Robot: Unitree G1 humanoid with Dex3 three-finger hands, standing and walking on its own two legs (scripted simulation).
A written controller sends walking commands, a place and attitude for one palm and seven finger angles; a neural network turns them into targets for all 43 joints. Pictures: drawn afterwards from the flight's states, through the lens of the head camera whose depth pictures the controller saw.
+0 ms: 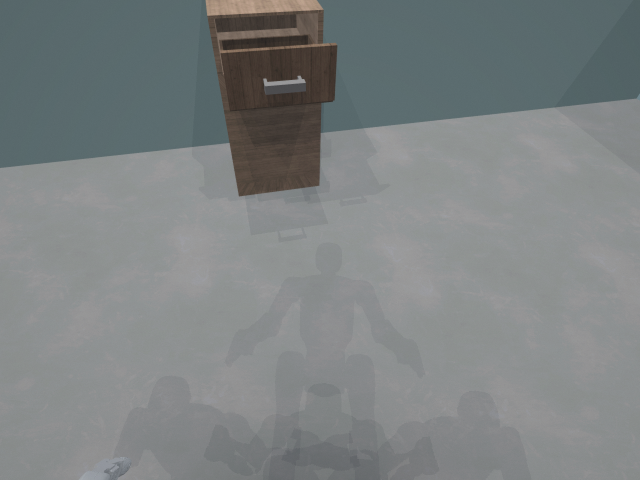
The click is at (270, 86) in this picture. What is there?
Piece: drawer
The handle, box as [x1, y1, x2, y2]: [263, 76, 305, 94]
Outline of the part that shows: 305,82 300,76 297,76 296,80 267,82 266,79 263,79 264,90 266,94 303,91 305,90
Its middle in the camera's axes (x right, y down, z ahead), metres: -0.12 -0.48 +1.20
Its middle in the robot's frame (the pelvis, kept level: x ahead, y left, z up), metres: +1.21 +0.17 -0.07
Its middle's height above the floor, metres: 0.69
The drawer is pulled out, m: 0.28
